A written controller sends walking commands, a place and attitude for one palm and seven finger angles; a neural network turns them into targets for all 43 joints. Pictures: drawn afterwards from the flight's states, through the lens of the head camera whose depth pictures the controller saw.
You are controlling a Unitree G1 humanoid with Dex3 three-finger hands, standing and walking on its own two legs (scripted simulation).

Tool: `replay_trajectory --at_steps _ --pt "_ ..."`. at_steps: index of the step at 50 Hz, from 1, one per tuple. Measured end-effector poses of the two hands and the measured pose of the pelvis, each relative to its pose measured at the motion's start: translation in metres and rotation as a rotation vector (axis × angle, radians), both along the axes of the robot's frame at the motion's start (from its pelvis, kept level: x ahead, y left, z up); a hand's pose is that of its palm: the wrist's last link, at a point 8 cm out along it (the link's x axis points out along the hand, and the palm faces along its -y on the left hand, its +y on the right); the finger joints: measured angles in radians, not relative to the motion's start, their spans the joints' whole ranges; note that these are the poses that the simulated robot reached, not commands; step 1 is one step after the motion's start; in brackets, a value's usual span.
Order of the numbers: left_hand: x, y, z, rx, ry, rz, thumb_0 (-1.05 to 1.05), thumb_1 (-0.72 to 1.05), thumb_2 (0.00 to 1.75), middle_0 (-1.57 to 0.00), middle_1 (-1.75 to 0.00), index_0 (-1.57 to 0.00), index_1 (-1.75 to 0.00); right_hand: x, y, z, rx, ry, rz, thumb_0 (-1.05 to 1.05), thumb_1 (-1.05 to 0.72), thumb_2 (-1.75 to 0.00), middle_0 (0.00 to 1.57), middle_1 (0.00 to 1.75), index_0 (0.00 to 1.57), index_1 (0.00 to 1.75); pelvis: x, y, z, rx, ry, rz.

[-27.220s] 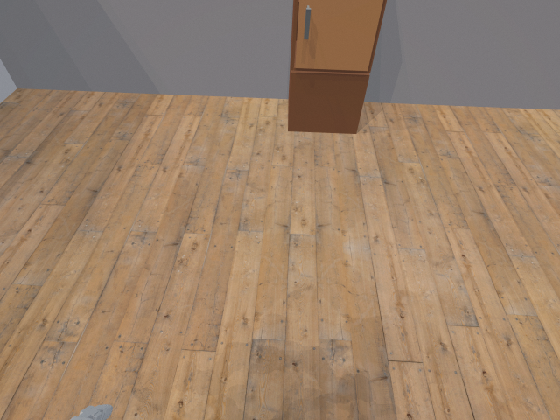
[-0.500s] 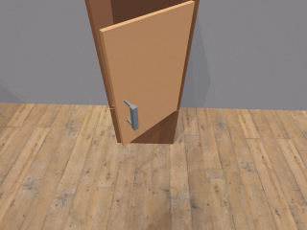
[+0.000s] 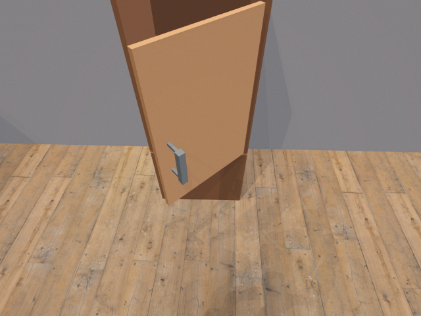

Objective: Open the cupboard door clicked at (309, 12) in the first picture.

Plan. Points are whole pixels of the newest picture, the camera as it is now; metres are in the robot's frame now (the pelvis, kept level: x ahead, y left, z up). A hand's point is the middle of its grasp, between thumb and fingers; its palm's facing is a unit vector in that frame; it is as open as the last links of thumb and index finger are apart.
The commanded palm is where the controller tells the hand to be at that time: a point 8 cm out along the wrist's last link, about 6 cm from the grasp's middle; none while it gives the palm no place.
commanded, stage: look to check the result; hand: left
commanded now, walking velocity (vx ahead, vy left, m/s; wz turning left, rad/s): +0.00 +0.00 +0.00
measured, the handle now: (177, 163) +0.54 +0.14 -0.11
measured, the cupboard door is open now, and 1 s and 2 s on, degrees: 43 43 43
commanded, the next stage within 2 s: walk to a spot facing it in 0.10 s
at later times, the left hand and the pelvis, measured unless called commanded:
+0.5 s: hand out of the picture +0.01 +0.16 -0.19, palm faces +0.01 -0.98 -0.19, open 7.4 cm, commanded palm none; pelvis +0.01 -0.01 -0.01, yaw -4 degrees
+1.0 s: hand (167, 314) +0.16 +0.11 -0.17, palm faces -0.31 -0.90 -0.30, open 7.4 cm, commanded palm none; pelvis -0.01 -0.06 -0.02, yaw -21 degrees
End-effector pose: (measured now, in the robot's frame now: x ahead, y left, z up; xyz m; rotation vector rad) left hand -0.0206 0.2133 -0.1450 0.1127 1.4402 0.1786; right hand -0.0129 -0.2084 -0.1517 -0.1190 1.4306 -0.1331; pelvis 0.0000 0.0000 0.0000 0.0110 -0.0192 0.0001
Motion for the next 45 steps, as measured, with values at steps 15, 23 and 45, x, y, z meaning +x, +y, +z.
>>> replay_trajectory --at_steps 15,23,45 --pt "0.016 -0.013 0.000 0.003 -0.020 -0.008 0.01 0.91 0.90 -0.20 -0.30 -0.20 -0.30 0.009 -0.015 -0.002 -0.005 0.002 -0.007 0.00 -0.91 -0.90 0.20 0.30 0.19 0.30 0.008 -0.014 -0.001 0.001 -0.001 -0.010" --pt "0.022 -0.006 -0.008 0.005 0.014 -0.034 0.01 0.91 0.90 -0.20 -0.30 -0.20 -0.30 0.004 -0.027 -0.004 -0.045 -0.001 -0.086 0.00 -0.91 -0.90 0.20 0.30 0.20 0.30 0.005 -0.014 -0.008 -0.017 0.009 -0.059" --pt "0.173 -0.020 0.011 0.072 -0.193 -0.369 0.01 0.91 0.90 -0.19 -0.30 -0.20 -0.30 -0.026 -0.063 -0.008 -0.058 -0.087 -0.281 0.00 -0.91 -0.89 0.20 0.30 0.20 0.30 -0.002 -0.039 -0.013 0.006 0.037 -0.314"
